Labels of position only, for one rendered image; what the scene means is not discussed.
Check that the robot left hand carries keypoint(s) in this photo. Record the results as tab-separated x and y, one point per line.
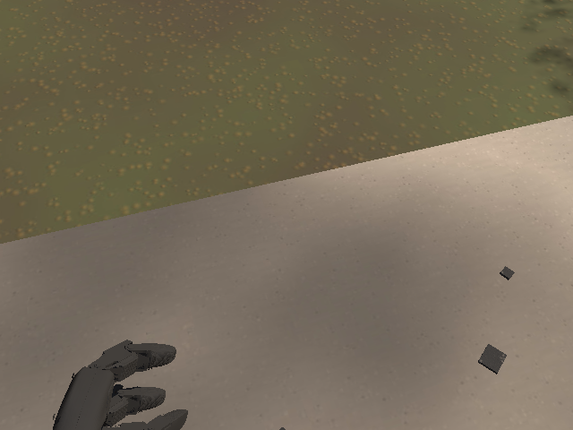
92	402

